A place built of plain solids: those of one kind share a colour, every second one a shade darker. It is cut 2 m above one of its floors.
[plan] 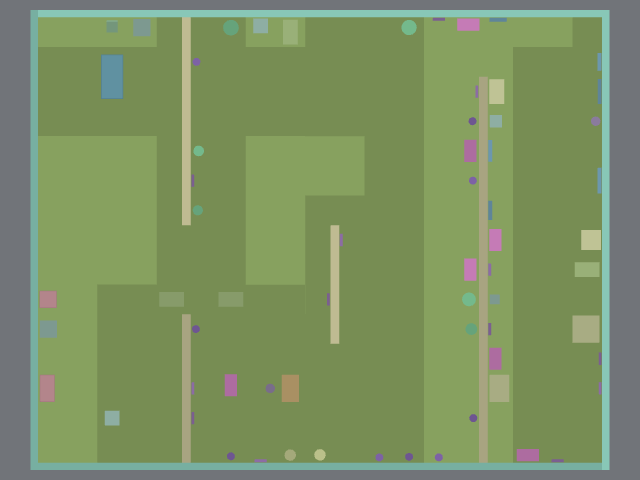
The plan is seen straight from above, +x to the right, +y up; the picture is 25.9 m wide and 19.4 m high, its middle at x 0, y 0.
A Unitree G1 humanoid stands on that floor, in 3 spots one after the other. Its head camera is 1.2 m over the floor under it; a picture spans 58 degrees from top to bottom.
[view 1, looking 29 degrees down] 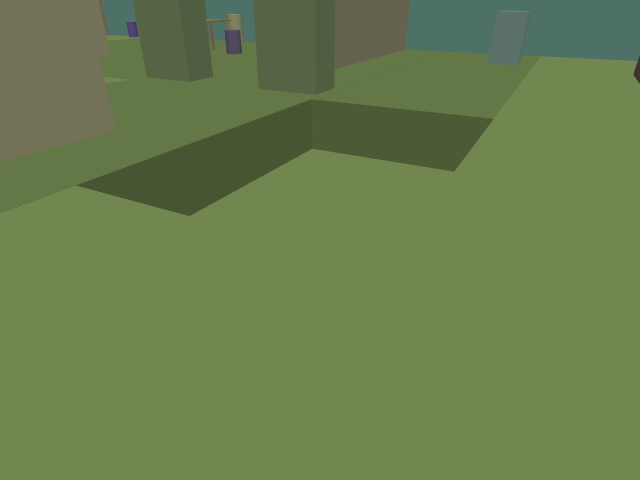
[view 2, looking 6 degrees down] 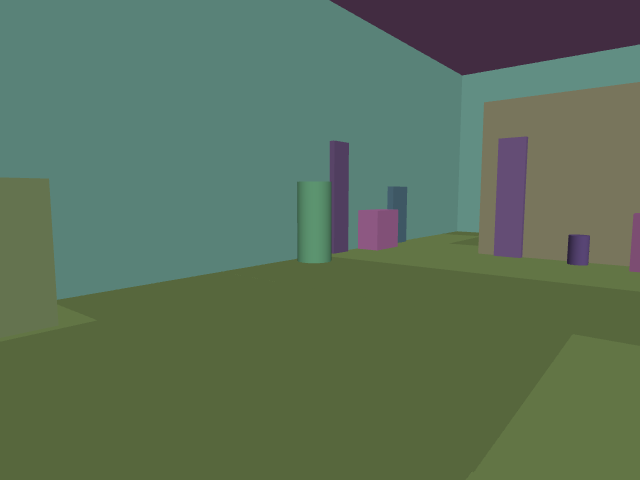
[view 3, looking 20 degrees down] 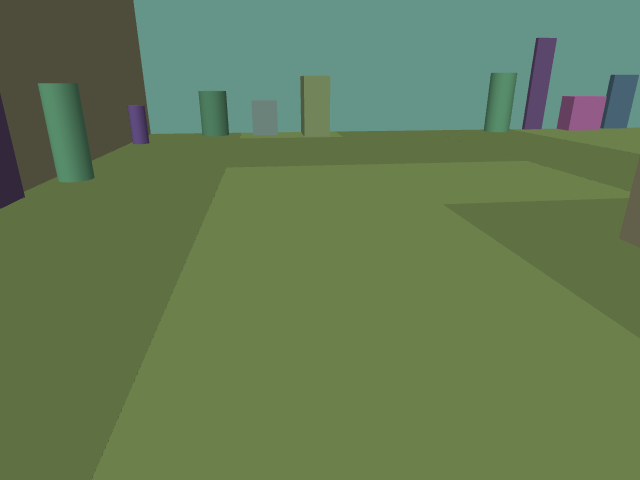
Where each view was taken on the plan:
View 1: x -9.60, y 3.60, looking -62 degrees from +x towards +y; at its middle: floor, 3.92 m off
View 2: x -2.40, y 3.60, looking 39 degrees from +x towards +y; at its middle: roll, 7.55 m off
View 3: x -2.40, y -2.40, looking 83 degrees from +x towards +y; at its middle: floor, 3.51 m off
